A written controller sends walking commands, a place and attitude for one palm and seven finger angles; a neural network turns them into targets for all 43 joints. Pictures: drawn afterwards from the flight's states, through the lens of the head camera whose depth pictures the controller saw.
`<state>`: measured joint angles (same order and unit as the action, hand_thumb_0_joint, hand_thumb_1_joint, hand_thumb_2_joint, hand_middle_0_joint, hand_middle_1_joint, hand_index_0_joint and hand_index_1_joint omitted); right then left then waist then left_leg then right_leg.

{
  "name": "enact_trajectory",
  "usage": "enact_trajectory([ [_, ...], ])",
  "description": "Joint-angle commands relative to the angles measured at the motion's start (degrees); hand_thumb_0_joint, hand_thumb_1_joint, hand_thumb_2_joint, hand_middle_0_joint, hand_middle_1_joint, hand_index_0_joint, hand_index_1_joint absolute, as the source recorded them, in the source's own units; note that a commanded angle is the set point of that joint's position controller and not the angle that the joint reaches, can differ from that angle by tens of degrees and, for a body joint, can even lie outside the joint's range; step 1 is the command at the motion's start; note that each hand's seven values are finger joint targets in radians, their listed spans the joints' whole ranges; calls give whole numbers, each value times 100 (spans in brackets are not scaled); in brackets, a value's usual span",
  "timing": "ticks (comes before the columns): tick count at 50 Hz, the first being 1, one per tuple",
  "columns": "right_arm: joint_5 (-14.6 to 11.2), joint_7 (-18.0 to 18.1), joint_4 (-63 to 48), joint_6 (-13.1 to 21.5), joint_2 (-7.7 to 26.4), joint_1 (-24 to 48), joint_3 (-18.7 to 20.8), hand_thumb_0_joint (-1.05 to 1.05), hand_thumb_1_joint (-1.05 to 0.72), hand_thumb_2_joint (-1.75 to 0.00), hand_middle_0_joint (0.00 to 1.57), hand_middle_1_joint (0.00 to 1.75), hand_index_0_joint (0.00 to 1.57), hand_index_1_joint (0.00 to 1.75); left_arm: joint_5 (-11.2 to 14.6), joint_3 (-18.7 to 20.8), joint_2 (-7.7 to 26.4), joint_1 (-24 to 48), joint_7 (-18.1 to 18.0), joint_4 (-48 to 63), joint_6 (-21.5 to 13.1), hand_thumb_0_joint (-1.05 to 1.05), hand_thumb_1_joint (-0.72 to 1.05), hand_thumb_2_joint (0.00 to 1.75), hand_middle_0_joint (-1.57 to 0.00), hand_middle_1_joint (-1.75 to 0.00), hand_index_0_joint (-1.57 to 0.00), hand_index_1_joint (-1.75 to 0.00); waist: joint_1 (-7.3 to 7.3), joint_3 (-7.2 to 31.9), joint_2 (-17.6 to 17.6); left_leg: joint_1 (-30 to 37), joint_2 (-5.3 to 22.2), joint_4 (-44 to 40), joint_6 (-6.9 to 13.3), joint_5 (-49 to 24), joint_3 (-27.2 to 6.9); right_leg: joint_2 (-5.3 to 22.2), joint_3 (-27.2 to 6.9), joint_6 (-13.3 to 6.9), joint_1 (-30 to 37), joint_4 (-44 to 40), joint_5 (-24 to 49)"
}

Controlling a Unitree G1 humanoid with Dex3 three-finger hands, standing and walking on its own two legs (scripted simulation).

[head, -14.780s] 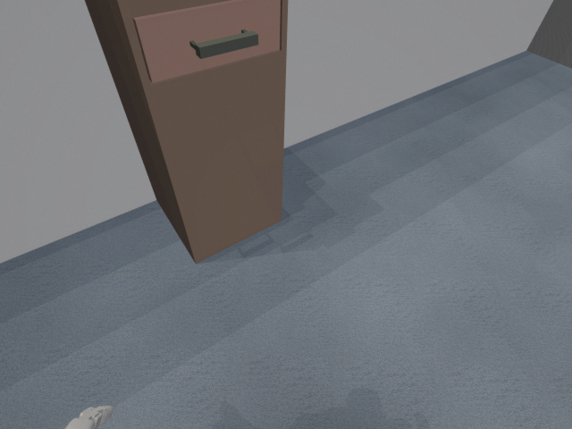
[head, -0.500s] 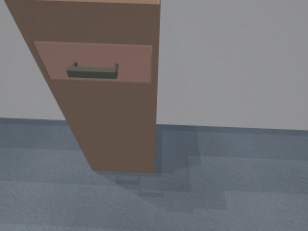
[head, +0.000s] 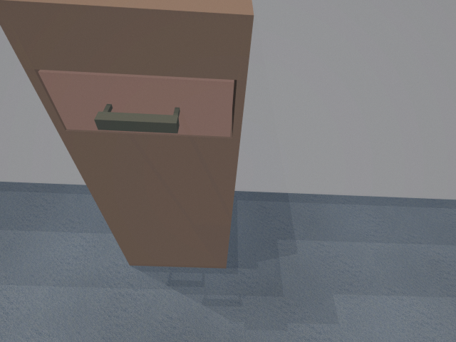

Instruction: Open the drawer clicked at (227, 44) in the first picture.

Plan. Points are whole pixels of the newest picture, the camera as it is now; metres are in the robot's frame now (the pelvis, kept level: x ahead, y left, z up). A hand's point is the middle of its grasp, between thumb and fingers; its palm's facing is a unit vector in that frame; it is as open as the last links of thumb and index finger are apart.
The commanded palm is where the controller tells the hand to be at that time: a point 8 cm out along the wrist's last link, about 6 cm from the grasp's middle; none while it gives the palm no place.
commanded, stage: come to a stop and stand still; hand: left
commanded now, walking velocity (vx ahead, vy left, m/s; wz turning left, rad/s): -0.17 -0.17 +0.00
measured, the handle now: (140, 116) +0.52 +0.22 +0.11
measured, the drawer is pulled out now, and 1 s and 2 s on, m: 0.00 0.00 0.00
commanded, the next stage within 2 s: look again from close up in 1.42 s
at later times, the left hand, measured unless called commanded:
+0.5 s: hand out of the picture +0.13 +0.17 -0.16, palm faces +0.08 -0.96 -0.26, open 7.3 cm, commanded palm none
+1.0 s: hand out of the picture +0.06 +0.28 -0.17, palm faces +0.07 -0.97 -0.25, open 7.4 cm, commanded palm none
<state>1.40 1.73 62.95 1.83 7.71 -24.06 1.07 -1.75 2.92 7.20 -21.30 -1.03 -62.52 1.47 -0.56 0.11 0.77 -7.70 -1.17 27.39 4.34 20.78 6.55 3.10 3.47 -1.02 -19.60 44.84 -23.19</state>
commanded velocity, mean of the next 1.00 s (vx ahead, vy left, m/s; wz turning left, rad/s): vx -0.08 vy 0.00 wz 0.00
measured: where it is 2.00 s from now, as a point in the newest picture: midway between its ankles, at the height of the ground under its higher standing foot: outside the picture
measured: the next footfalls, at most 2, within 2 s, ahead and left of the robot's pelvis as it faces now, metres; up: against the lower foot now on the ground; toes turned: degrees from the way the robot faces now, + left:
right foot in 0.28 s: +0.09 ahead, -0.06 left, +0.00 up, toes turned -1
left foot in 0.76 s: +0.05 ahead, +0.14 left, +0.00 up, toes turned +4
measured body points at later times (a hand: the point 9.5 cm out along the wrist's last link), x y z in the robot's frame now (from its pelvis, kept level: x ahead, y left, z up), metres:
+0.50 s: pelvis +0.07 -0.02 +0.00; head +0.12 -0.04 +0.45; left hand +0.13 +0.22 -0.14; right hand +0.12 -0.25 -0.17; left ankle +0.00 +0.12 -0.65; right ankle +0.10 -0.09 -0.74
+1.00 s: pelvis +0.03 +0.07 -0.01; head +0.01 +0.08 +0.44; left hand +0.06 +0.33 -0.15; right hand +0.12 -0.15 -0.14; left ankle +0.01 +0.14 -0.74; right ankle +0.05 -0.06 -0.73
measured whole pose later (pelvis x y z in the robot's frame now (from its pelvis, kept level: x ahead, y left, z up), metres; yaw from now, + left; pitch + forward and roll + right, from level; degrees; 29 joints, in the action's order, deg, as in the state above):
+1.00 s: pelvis +0.03 +0.07 -0.01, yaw +1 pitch -2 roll +1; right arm 1.5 0.9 51.1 -0.3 9.0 -14.3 0.7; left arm -1.1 1.3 12.7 -17.3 -1.5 -53.6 3.1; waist 0.9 0.3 1.2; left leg -11.5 -3.4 32.6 5.0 19.3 6.0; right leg 2.8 1.2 0.1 -16.8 37.2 -18.4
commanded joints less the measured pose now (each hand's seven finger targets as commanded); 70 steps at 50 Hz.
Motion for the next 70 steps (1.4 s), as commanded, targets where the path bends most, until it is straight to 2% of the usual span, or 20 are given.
enact_trajectory([
  [1, -13, 152, 50, 137, 477, -783, -45, 0, -90, -90, 20, 30, 20, 30, 22, -10, 137, 467, 14, 515, -282, 0, 90, 90, -20, -30, -20, -30, -89, -755, -286, 819, 1715, -1134, 608, -4639, -1606, 174, -60, 67, -1579, 1033, -32],
  [5, -56, 264, 106, 137, 622, -479, -28, 0, -90, -90, 20, 30, 20, 30, 82, -53, 115, 386, -78, 438, -167, 0, 90, 90, -20, -30, -20, -30, 49, -300, -575, 1097, 1396, -753, -14, -7006, -911, -51, 94, 137, -778, 11, 683],
  [12, -79, 277, 35, -123, 782, -211, 271, 0, -90, -90, 20, 30, 20, 30, 34, 103, 587, 234, -140, 607, -72, 0, 90, 90, -20, -30, -20, -30, 268, -173, -800, 909, 1390, 295, -158, -7278, -810, -306, 215, -84, 186, -1323, 1339],
  [13, -114, 252, -10, -140, 799, -131, 299, 0, -90, -90, 20, 30, 20, 30, 31, 124, 694, -45, -148, 554, -117, 0, 90, 90, -20, -30, -20, -30, 408, 24, -650, 729, 1222, 790, -257, -6719, -778, -203, 132, -138, 697, -1812, 2213],
  [14, -155, 221, -45, -170, 670, -256, 315, 0, -90, -90, 20, 30, 20, 30, 2, 186, 985, -296, -194, 492, -188, 0, 90, 90, -20, -30, -20, -30, 429, 498, 53, -51, 768, 1952, -409, -4951, -576, 584, -600, -460, 1709, -1817, 4915],
  [15, -178, 159, -135, -157, 399, -253, 310, 0, -90, -90, 20, 30, 20, 30, 19, 254, 1255, -498, -238, 358, -242, 0, 90, 90, -20, -30, -20, -30, 408, 923, 852, -1216, -157, 3324, -619, 472, -241, 1929, -1800, -1289, 2703, -1531, 8249],
  [16, -178, 188, -222, -221, 397, -117, 335, 0, -90, -90, 20, 30, 20, 30, 91, 193, 1179, -360, -250, 394, -258, 0, 90, 90, -20, -30, -20, -30, 317, 941, 718, -1201, -164, 3911, -490, 1547, -863, 2361, -1775, -1591, 2336, -1741, 8474],
  [20, -100, 58, -220, -490, 268, 499, 336, 0, -90, -90, 20, 30, 20, 30, 73, 80, 875, 693, -244, 712, -176, 0, 90, 90, -20, -30, -20, -30, 26, -190, 264, -1388, 158, 4250, -599, 679, -939, 1494, -866, -1093, 609, -2348, 5593],
  [30, -67, -70, -690, -396, 532, 1227, 270, 0, -90, -90, 20, 30, 20, 30, -41, 219, 1257, 569, -142, 833, -152, 0, 90, 90, -20, -30, -20, -30, 223, 315, 849, -1231, 232, 1853, -733, 448, -531, 1256, -1026, -1037, 1216, -2300, 4005],
  [31, 47, -166, -1485, -336, 1018, 992, 324, 0, -90, -90, 20, 30, 20, 30, -90, -2, 1842, 460, -220, 1191, -250, 0, 90, 90, -20, -30, -20, -30, -129, 742, 657, -1379, 11, 1834, -654, 483, -693, 1634, -1864, -884, 2017, -1920, 4673],
  [32, 0, -137, -1528, -294, 825, 1029, 367, 0, -90, -90, 20, 30, 20, 30, -51, 190, 1746, 393, -262, 1346, -211, 0, 90, 90, -20, -30, -20, -30, 33, 1632, 828, -1388, 162, 2010, -602, 632, -653, 1740, -1796, -886, 1875, -1736, 3321],
  [34, -23, -120, -1718, -280, 742, 1396, 351, 0, -90, -90, 20, 30, 20, 30, -46, 184, 1623, 578, -249, 1484, -114, 0, 90, 90, -20, -30, -20, -30, 113, 1230, 358, -1259, 50, 1468, -541, 334, -506, 1385, -1441, -849, 1547, -1851, 2444],
  [36, -27, -122, -1711, -233, 645, 1062, 275, 0, -90, -90, 20, 30, 20, 30, -33, 105, 1442, 815, -228, 1540, -47, 0, 90, 90, -20, -30, -20, -30, -130, 523, 646, -635, -5, 250, -473, -369, -413, 999, -1005, -448, 550, -1743, 1641],
  [39, 57, -76, -1785, -191, 1287, 1225, 333, 0, -90, -90, 20, 30, 20, 30, 75, -35, 900, 488, -145, 1471, -17, 0, 90, 90, -20, -30, -20, -30, 143, -329, -617, -1030, 1226, -504, -35, -1423, -1479, 67, -23, 109, -32, -1279, 635],
  [40, 74, -45, -1810, -187, 1290, 1283, 315, 0, -90, -90, 20, 30, 20, 30, 51, -70, 815, 393, -124, 1441, -35, 0, 90, 90, -20, -30, -20, -30, 181, -484, -460, -1206, 1179, -469, 20, -1871, -1356, -31, 99, 121, 143, -1141, 900],
  [43, 23, -8, -1686, -133, 1227, 1091, 259, 0, -90, -90, 20, 30, 20, 30, 32, -89, 931, 511, -113, 1380, 74, 0, 90, 90, -20, -30, -20, -30, 44, -688, -1504, -1293, 1237, -1035, 59, -2224, -1537, -133, -114, 163, -21, -262, 34],
  [48, 5, 7, -1596, -93, 1282, 1126, 256, 0, -90, -90, 20, 30, 20, 30, 53, -61, 1025, 385, -75, 1315, -16, 0, 90, 90, -20, -30, -20, -30, 159, -376, -577, -849, 1172, -770, 228, -2280, -1428, -85, -213, 132, 274, -849, 501],
  [54, -34, -9, -1268, -22, 1262, 941, 254, 0, -90, -90, 20, 30, 20, 30, 88, -32, 1201, 494, -119, 1177, -176, 0, 90, 90, -20, -30, -20, -30, 38, 102, 355, -592, 731, -531, -109, -1478, -1177, 183, -612, -132, 862, -1669, 1664],
  [60, -32, -29, -1004, -51, 1498, 1035, 301, 0, -90, -90, 20, 30, 20, 30, 41, -28, 1267, 602, -107, 1086, -98, 0, 90, 90, -20, -30, -20, -30, 88, -492, -293, -1049, 998, -1560, -177, 499, -1695, 63, -426, -37, 635, -1691, 931],
  [70, -42, -80, -644, -53, 1655, 1042, 277, 0, -90, -90, 20, 30, 20, 30, 33, -62, 1444, 588, -71, 745, -174, 0, 90, 90, -20, -30, -20, -30, 87, -507, -257, -1075, 891, -1661, -155, 770, -1541, 201, -571, -55, 782, -2136, 893],
])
